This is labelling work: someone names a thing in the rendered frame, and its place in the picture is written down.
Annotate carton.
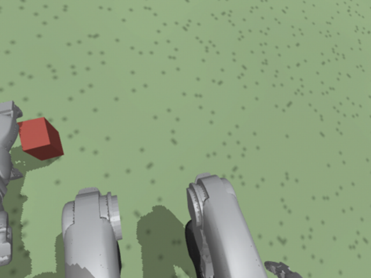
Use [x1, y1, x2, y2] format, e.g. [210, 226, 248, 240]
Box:
[17, 117, 64, 160]

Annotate left robot hand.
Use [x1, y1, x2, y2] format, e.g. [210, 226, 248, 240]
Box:
[0, 100, 23, 180]

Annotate right robot foot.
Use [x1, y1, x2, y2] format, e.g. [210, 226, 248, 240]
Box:
[185, 220, 214, 278]

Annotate right robot hand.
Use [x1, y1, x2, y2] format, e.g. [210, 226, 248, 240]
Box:
[264, 261, 302, 278]

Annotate left robot arm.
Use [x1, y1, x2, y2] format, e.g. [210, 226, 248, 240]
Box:
[0, 148, 13, 266]

